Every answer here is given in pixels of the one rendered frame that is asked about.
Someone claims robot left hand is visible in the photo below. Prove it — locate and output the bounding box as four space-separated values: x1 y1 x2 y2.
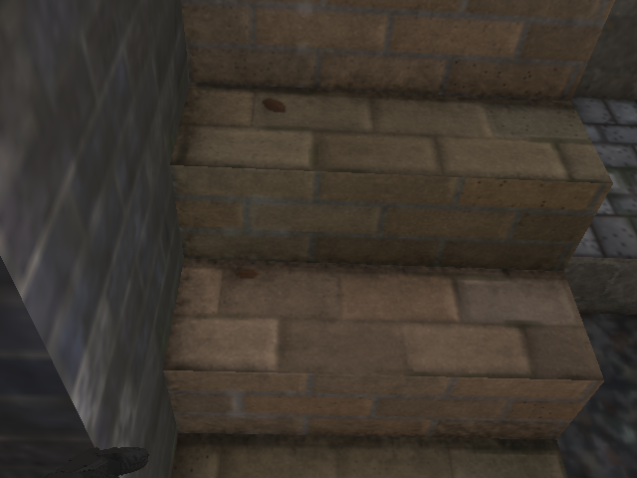
45 447 149 478

